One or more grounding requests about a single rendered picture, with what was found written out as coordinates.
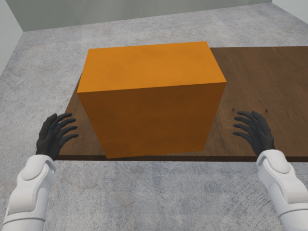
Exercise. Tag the robot left forearm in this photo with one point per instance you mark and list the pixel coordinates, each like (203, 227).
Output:
(28, 202)

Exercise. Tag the robot left hand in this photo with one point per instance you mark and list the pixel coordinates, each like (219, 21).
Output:
(50, 137)

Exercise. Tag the table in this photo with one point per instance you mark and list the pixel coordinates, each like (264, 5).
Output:
(272, 81)

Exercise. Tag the robot right hand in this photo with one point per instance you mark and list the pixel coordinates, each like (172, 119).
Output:
(259, 134)

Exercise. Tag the carton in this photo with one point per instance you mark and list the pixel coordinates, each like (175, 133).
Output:
(151, 99)

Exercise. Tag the robot right forearm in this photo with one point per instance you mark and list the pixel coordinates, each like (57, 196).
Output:
(287, 193)

